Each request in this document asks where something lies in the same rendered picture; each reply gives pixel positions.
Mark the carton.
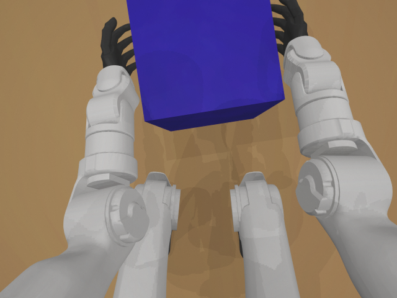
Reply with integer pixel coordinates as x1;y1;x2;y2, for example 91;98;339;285
127;0;285;131

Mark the robot thigh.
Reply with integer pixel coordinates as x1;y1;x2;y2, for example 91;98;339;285
230;180;300;298
113;179;181;298

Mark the robot right forearm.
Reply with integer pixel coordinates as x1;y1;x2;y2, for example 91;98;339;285
283;36;393;199

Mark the robot left forearm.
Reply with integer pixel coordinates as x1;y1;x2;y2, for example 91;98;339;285
63;65;140;229

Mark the left robot upper arm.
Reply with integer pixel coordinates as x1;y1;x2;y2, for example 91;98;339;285
0;185;149;298

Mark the right robot upper arm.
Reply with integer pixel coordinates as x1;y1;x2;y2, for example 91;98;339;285
295;155;397;298

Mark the robot left hand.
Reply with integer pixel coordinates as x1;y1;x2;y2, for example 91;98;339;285
100;17;136;75

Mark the robot right thigh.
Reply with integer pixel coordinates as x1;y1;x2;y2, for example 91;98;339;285
230;180;300;298

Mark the robot right hand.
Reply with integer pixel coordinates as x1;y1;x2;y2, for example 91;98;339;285
271;0;308;57

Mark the robot left thigh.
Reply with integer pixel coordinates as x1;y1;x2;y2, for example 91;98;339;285
113;179;181;298

